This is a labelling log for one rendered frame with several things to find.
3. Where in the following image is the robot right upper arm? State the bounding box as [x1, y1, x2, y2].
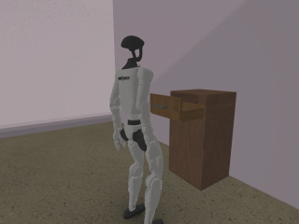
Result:
[135, 67, 154, 112]

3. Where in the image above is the cabinet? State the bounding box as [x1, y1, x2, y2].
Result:
[168, 89, 236, 191]

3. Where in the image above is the handle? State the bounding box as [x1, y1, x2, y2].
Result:
[153, 104, 168, 109]

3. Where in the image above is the robot right shin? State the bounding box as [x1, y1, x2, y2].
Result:
[144, 178, 163, 224]

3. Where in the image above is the drawer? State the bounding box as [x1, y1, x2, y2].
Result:
[149, 93, 205, 122]

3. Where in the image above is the robot left hand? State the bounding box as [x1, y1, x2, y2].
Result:
[113, 130, 126, 151]

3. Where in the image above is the left robot forearm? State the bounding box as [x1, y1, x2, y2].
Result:
[109, 103, 122, 131]

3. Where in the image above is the robot left upper arm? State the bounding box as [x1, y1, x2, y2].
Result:
[109, 70, 121, 106]

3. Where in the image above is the robot right hand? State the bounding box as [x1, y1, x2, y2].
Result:
[146, 143, 162, 172]

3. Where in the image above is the humanoid robot head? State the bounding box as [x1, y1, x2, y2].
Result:
[121, 35, 145, 70]

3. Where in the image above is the right robot forearm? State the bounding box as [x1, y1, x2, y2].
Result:
[138, 101, 156, 146]

